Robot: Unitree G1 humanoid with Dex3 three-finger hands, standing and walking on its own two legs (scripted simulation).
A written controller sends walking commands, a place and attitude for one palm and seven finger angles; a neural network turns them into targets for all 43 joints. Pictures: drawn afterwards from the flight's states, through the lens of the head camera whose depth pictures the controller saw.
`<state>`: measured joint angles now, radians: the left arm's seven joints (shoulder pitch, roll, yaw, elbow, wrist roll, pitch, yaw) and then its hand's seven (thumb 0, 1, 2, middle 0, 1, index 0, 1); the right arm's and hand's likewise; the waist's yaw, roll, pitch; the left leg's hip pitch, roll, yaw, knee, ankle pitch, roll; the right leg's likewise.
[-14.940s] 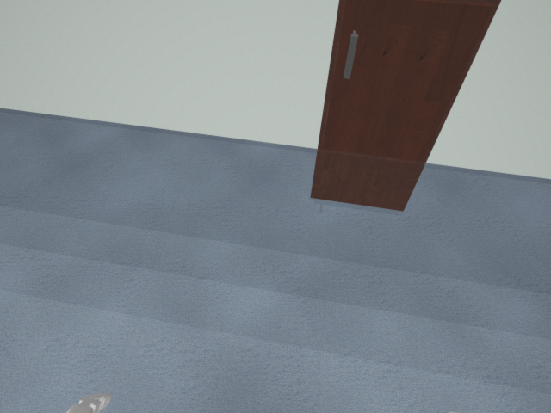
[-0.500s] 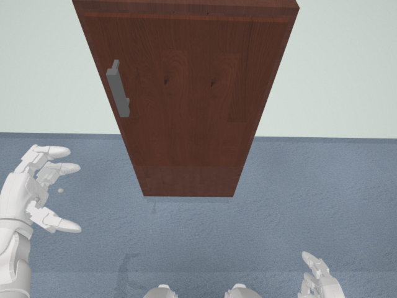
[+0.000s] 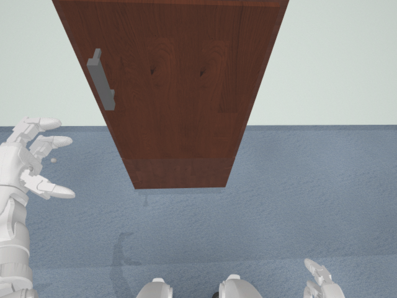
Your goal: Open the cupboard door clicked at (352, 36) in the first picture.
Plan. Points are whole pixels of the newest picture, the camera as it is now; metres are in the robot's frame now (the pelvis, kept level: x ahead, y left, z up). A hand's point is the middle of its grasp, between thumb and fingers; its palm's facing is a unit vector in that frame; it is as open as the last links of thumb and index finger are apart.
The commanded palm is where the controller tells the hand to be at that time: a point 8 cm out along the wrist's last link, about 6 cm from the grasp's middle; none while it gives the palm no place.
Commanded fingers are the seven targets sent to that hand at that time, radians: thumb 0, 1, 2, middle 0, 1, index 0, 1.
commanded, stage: move the hooked fingers beside the handle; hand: left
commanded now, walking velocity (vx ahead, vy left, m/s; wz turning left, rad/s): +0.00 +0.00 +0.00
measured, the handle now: (104, 80) +0.58 +0.25 +0.05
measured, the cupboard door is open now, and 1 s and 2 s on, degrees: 0 0 0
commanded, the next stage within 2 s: slide the fingers in behind the handle in 2.00 s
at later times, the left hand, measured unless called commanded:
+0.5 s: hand (64, 131) +0.42 +0.29 +0.06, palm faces +0.07 -1.00 +0.00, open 14.0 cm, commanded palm +0.40 +0.34 +0.06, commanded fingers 0.00 -0.50 0.30 -0.30 -1.20 -0.30 -1.20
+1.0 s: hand (70, 108) +0.49 +0.30 +0.06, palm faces +0.07 -1.00 +0.00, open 14.0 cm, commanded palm +0.47 +0.34 +0.05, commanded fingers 0.00 -0.50 0.30 -0.30 -1.20 -0.30 -1.20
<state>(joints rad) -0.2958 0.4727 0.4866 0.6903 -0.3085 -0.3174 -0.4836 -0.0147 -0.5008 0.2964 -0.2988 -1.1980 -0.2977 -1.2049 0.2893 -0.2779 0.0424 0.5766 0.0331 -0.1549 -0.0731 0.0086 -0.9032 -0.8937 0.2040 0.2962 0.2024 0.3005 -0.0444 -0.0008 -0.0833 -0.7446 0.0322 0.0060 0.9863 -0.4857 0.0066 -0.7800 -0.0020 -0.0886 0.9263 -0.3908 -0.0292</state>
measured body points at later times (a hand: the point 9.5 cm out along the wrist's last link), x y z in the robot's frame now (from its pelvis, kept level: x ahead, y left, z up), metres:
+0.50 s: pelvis +0.00 +0.02 +0.00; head +0.10 +0.04 +0.43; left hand +0.41 +0.34 +0.06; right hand +0.08 -0.25 -0.10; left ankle +0.00 +0.11 -0.68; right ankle +0.03 -0.10 -0.68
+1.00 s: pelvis +0.00 +0.02 -0.02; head +0.14 +0.05 +0.41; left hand +0.48 +0.35 +0.06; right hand +0.01 -0.26 -0.11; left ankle +0.00 +0.11 -0.68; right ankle +0.03 -0.11 -0.68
